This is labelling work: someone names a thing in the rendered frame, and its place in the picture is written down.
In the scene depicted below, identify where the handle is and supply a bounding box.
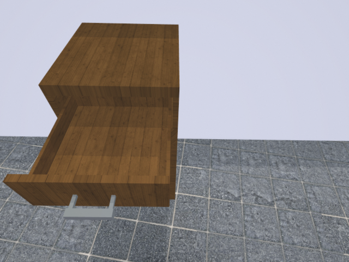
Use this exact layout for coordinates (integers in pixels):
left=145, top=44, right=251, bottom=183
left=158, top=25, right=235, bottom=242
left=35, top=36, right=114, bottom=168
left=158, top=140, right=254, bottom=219
left=63, top=195, right=116, bottom=220

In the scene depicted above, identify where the drawer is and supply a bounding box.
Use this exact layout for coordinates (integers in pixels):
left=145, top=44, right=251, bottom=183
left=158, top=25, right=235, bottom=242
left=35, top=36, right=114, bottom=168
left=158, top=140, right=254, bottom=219
left=3, top=96, right=172, bottom=207

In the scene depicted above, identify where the cabinet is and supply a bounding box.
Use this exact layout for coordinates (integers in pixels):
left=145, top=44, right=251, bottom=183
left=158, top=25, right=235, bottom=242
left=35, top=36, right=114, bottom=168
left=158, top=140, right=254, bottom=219
left=39, top=22, right=179, bottom=200

